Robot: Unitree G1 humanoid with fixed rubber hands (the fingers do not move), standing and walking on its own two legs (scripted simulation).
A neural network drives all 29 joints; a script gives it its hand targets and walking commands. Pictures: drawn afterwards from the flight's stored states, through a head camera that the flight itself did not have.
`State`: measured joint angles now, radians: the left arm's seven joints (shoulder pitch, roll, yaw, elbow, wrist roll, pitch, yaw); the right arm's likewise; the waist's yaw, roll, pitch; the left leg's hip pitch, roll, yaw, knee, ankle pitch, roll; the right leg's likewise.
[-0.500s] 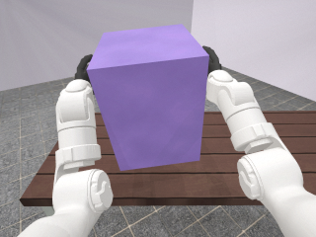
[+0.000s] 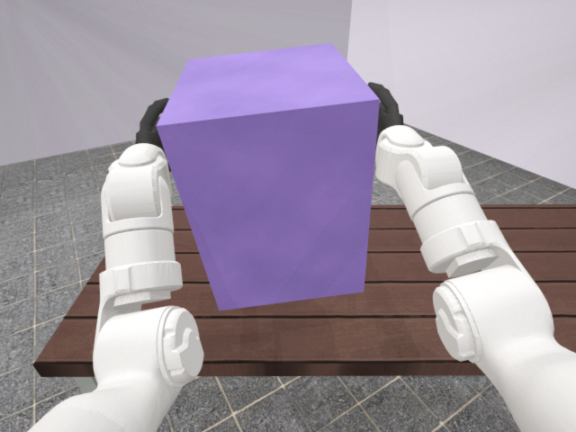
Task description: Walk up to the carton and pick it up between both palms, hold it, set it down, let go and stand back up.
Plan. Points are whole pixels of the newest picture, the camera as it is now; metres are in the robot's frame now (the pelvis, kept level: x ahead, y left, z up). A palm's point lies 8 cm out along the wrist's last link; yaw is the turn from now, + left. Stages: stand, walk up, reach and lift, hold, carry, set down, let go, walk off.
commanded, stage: hold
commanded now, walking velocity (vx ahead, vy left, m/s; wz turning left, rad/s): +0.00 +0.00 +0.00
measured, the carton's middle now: (276, 175) +0.39 +0.01 +0.24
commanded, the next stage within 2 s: none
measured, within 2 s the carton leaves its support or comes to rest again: neither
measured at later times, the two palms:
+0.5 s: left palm (153, 156) +0.36 +0.16 +0.29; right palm (388, 142) +0.36 -0.14 +0.30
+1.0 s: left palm (154, 156) +0.37 +0.16 +0.29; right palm (387, 141) +0.37 -0.14 +0.30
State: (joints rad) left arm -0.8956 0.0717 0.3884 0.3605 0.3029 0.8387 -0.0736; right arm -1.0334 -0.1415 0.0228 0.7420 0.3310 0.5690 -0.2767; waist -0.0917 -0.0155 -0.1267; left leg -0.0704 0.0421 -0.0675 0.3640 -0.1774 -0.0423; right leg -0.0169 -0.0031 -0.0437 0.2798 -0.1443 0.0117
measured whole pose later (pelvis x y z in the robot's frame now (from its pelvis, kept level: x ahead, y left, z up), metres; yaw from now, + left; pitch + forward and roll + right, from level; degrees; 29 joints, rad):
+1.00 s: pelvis +0.00 +0.00 +0.00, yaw +0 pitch -6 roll -1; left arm -0.89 0.07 0.39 0.35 0.31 0.84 -0.07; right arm -1.03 -0.14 0.01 0.73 0.33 0.58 -0.28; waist -0.09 -0.01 -0.13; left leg -0.08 0.04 -0.07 0.37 -0.18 -0.04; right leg -0.03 0.00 -0.02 0.29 -0.16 0.01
